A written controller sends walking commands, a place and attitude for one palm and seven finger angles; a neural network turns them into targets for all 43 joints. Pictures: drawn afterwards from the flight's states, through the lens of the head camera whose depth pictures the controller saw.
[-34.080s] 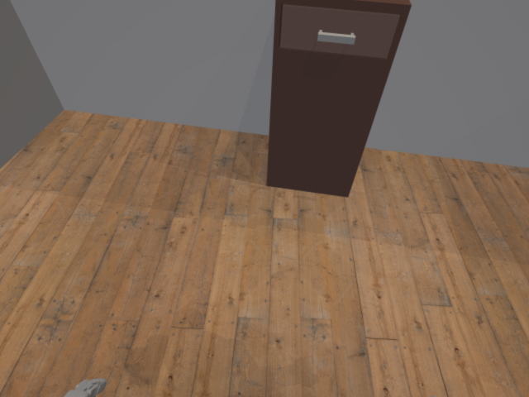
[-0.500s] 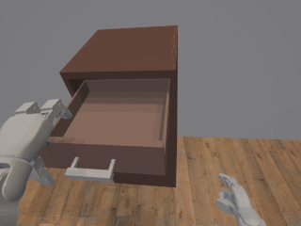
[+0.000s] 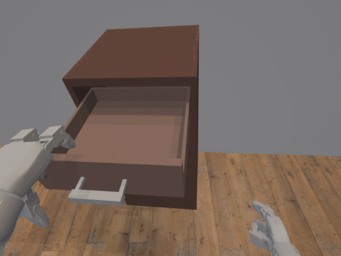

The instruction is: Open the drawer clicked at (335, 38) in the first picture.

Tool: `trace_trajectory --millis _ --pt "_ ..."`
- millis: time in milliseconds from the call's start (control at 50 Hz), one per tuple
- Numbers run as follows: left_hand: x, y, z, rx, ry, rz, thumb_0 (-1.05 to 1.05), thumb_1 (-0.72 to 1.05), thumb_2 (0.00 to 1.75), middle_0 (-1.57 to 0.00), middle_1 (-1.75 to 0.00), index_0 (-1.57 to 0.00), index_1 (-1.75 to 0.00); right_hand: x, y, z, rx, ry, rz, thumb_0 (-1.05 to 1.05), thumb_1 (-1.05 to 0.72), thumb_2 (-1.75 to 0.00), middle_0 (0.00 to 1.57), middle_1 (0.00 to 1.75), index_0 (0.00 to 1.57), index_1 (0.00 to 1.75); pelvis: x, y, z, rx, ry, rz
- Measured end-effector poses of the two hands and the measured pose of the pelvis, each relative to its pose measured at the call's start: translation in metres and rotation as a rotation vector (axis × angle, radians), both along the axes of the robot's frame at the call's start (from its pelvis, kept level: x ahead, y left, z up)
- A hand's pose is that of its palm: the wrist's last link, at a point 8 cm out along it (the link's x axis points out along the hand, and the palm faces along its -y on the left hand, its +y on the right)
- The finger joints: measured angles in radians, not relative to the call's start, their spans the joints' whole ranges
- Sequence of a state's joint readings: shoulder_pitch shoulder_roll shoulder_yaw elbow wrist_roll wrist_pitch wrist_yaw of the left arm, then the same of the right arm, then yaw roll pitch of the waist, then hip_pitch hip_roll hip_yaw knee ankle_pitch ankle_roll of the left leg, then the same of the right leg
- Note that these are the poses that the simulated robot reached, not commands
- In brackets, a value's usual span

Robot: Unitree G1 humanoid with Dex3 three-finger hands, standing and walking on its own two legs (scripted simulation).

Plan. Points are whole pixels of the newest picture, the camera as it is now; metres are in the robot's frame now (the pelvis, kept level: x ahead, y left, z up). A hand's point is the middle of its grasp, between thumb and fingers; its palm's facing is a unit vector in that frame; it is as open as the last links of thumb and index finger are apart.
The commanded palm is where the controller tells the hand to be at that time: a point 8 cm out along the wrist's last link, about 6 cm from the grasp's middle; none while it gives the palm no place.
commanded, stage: draw the hand back to the body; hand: left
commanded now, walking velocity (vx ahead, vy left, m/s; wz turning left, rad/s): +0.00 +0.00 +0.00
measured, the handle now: (99, 189) +0.24 +0.22 +0.05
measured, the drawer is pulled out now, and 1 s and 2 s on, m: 0.30 0.30 0.30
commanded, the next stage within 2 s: step back with the hand held close in 1.18 s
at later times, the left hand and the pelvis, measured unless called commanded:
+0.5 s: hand (57, 151) +0.21 +0.22 +0.22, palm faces +0.38 -0.86 -0.33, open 12.8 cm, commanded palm +0.16 +0.28 +0.24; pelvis +0.02 +0.01 +0.00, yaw -1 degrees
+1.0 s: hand (53, 150) +0.21 +0.23 +0.23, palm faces +0.46 -0.79 -0.40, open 8.5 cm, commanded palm +0.16 +0.27 +0.24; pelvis +0.03 -0.01 +0.01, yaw -1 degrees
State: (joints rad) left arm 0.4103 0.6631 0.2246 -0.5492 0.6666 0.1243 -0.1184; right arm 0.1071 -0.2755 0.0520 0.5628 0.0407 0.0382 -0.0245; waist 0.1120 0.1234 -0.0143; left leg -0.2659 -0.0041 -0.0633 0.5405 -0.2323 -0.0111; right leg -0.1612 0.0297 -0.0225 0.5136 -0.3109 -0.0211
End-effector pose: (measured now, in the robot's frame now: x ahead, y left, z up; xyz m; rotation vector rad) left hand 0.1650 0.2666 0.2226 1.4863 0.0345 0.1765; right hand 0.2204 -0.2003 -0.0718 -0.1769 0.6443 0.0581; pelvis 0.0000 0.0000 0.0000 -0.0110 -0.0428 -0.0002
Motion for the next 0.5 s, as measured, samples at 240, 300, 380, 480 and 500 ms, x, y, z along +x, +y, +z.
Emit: trace_trajectory --millis 240,300,380,480,500 --pt "-0.009 0.01 0.023 -0.242 -0.198 -0.116 0.0 -0.49 0.3 -0.32 -1.2 -0.32 -1.2 0.005 0.015 0.005 0.002 -0.031 -0.015 0.01 -0.9 -0.9 0.2 0.3 0.2 0.3 0.004 0.013 -0.001 -0.014 -0.006 -0.002" --pt "-0.005 0.022 0.012 -0.621 -0.373 -0.099 0.0 -0.47 0.31 -0.31 -1.18 -0.31 -1.18 -0.003 0.02 0.007 0.017 -0.058 -0.048 0.01 -0.9 -0.9 0.2 0.3 0.2 0.3 0.004 0.015 0.0 -0.009 -0.015 -0.009" --pt "0.001 0.016 -0.003 -0.907 -0.508 -0.122 -0.01 -0.39 0.34 -0.3 -1.13 -0.3 -1.13 -0.02 0.02 0.009 -0.009 -0.059 -0.071 0.01 -0.9 -0.9 0.2 0.3 0.2 0.3 0.011 0.013 0.002 -0.001 -0.015 -0.018" --pt "0.006 -0.002 0.005 -0.983 -0.561 -0.238 -0.01 -0.26 0.4 -0.29 -1.04 -0.29 -1.04 -0.031 0.011 0.011 -0.044 -0.055 -0.086 0.01 -0.9 -0.9 0.21 0.3 0.2 0.3 0.021 0.013 0.003 0.002 -0.016 -0.024" --pt "0.007 -0.003 0.009 -0.967 -0.566 -0.256 -0.01 -0.23 0.42 -0.29 -1.02 -0.29 -1.02 -0.032 0.009 0.01 -0.047 -0.053 -0.091 0.01 -0.9 -0.9 0.21 0.3 0.2 0.3 0.022 0.012 0.003 0.001 -0.016 -0.024"
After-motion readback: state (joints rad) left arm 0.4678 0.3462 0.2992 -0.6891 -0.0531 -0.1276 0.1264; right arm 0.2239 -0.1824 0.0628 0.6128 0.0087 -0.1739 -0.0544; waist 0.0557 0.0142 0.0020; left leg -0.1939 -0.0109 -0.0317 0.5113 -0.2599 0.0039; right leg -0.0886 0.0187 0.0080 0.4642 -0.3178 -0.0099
